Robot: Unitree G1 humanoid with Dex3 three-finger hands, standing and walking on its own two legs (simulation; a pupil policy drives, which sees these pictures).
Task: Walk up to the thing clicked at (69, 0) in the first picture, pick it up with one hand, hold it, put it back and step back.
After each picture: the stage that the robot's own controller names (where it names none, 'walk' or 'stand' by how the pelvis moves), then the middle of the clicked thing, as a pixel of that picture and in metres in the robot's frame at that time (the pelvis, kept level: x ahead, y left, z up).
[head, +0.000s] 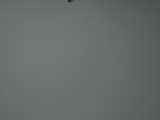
stand; out of the picture +2.35 +0.15 -0.72
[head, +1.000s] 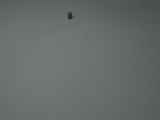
walk; (69, 15) +2.22 +0.26 -0.71
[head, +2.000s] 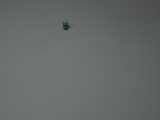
walk; (65, 25) +1.60 +0.25 -0.72
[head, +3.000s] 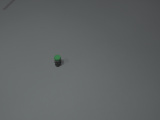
walk; (57, 60) +1.05 +0.24 -0.71
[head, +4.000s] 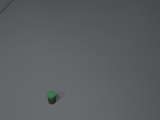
walk; (51, 97) +0.66 +0.18 -0.70
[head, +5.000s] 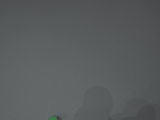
walk; out of the picture +0.39 +0.15 -0.70
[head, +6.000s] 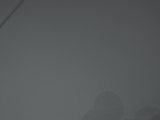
stand; out of the picture +0.32 +0.14 -0.72
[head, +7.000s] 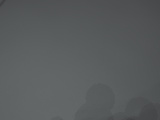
stand; out of the picture +0.34 +0.15 -0.71
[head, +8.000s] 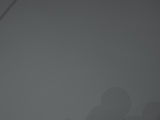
stand; out of the picture +0.36 +0.16 -0.71
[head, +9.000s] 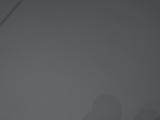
stand; out of the picture +0.35 +0.14 -0.72
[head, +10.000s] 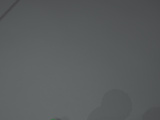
stand; out of the picture +0.38 +0.16 -0.71
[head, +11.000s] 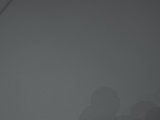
rise first; out of the picture +0.33 +0.16 -0.71
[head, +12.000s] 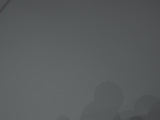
stand; out of the picture +0.34 +0.16 -0.72
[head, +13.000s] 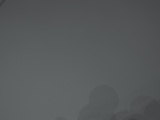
stand; out of the picture +0.31 +0.19 -0.72
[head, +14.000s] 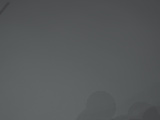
stand; out of the picture +0.30 +0.18 -0.73
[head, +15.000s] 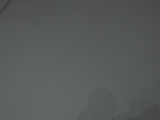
stand; out of the picture +0.30 +0.17 -0.73
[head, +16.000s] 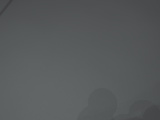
stand; out of the picture +0.30 +0.17 -0.73
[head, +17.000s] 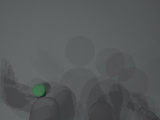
go down; (39, 91) +0.35 +0.18 -0.47
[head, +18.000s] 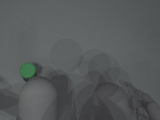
go down; (28, 73) +0.38 +0.21 -0.32
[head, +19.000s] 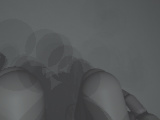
close in; out of the picture +0.35 +0.25 -0.23
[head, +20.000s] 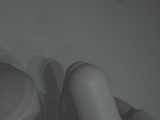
close; out of the picture +0.36 +0.25 -0.21
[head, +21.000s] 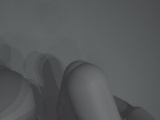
lift; out of the picture +0.35 +0.27 -0.21
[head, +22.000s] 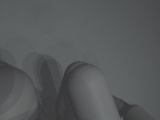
lift; out of the picture +0.33 +0.26 -0.22
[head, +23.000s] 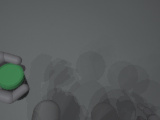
lift; (14, 83) +0.31 +0.20 +0.00
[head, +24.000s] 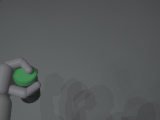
hold; (28, 85) +0.32 +0.17 +0.03
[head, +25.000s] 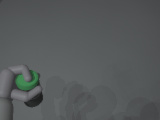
hold; (30, 89) +0.32 +0.17 +0.01
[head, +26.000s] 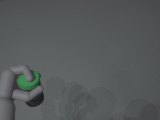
hold; (31, 89) +0.32 +0.16 +0.01
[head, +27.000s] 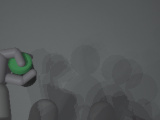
crouch; (23, 70) +0.37 +0.19 -0.06
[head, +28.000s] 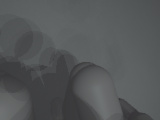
lower; out of the picture +0.36 +0.28 -0.22
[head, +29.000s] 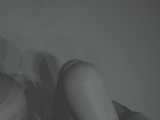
lower; out of the picture +0.39 +0.29 -0.22
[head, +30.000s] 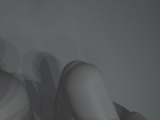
lower; out of the picture +0.38 +0.29 -0.22
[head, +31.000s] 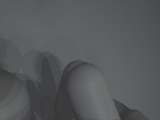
lower; out of the picture +0.38 +0.29 -0.22
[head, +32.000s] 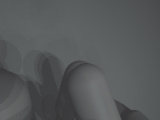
loosen; out of the picture +0.37 +0.29 -0.22
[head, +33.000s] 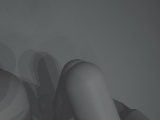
withdraw; out of the picture +0.36 +0.28 -0.22
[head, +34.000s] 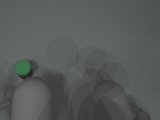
walk; (24, 70) +0.39 +0.23 -0.33
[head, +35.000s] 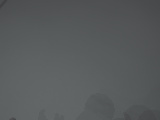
stand; out of the picture +0.33 +0.17 -0.66
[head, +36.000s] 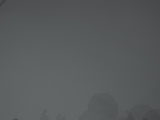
stand; out of the picture +0.35 +0.18 -0.66
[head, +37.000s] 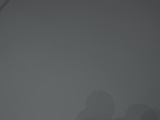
stand; out of the picture +0.34 +0.17 -0.70
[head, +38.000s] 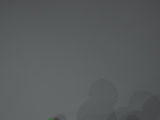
walk; out of the picture +0.37 +0.18 -0.71
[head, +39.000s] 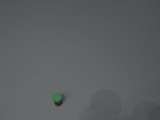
walk; (57, 99) +0.51 +0.17 -0.70
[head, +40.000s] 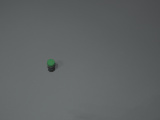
walk; (51, 65) +0.82 +0.19 -0.70
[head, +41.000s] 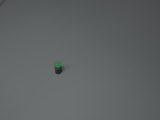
stand; (58, 68) +0.91 +0.19 -0.71
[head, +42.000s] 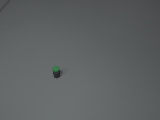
stand; (56, 72) +0.93 +0.20 -0.72
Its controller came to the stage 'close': yes
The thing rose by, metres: 0.71
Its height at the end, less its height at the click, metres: +0.00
